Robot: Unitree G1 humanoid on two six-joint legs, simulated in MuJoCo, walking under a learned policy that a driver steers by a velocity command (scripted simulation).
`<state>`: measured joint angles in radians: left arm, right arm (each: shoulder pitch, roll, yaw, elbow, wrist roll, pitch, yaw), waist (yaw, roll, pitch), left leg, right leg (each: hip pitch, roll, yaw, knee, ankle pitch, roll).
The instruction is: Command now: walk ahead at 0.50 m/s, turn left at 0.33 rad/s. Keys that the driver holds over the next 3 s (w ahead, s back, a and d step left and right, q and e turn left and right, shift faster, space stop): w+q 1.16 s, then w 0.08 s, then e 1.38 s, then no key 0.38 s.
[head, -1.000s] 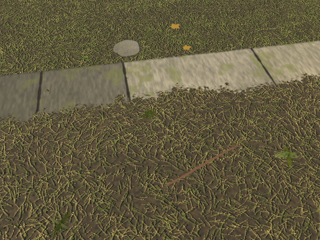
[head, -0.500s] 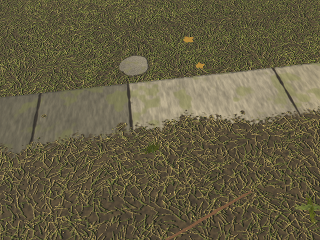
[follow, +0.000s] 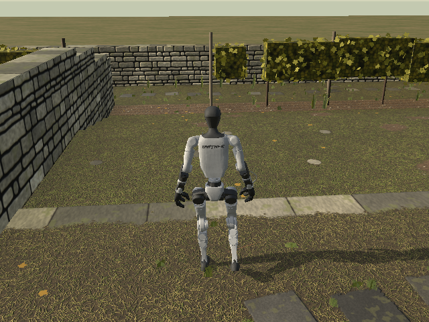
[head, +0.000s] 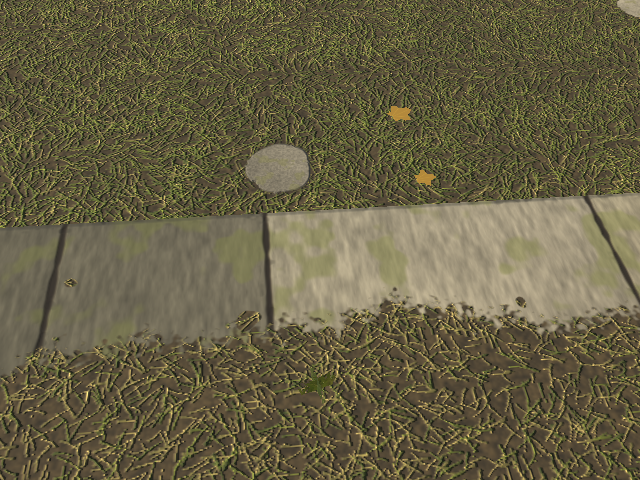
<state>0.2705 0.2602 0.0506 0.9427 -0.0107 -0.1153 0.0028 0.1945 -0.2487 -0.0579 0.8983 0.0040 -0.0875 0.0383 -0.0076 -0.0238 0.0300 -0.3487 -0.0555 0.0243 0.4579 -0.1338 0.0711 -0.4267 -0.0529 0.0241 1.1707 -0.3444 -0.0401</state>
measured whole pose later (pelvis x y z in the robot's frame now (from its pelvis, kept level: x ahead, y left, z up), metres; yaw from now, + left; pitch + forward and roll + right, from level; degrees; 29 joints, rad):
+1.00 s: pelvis +0.48 +0.11 -0.01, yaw +34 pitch +2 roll -1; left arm 0.24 0.30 0.06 0.85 -0.02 -0.10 0.00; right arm 0.15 -0.29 -0.08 0.67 0.02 -0.04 0.04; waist 0.03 0.00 0.07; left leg -0.44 -0.06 0.02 0.60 -0.20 0.09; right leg -0.31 -0.07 -0.01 1.19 -0.45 0.01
